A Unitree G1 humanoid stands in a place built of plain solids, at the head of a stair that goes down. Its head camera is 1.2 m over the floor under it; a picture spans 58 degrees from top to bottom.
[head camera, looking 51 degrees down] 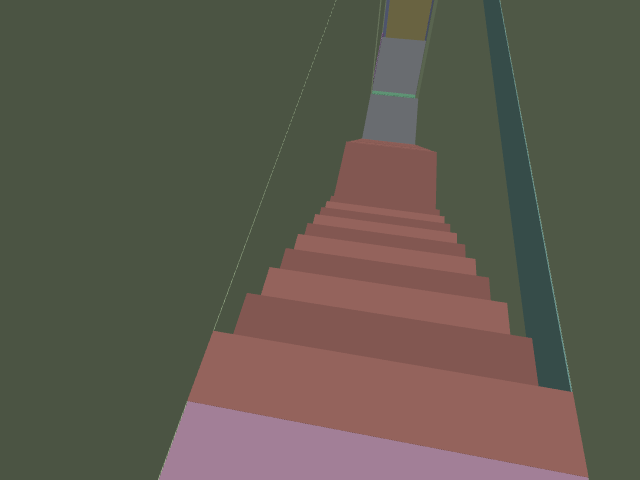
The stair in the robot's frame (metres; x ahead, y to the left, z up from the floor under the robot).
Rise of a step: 0.20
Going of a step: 0.27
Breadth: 1.14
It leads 10 degrees to the right of straight ahead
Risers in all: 10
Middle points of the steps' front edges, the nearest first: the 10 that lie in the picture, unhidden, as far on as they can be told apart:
0.52 -0.19 0.00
0.78 -0.24 -0.20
1.05 -0.28 -0.40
1.31 -0.33 -0.60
1.57 -0.38 -0.80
1.84 -0.43 -1.00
2.10 -0.48 -1.20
2.36 -0.52 -1.40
2.63 -0.57 -1.60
2.89 -0.62 -1.80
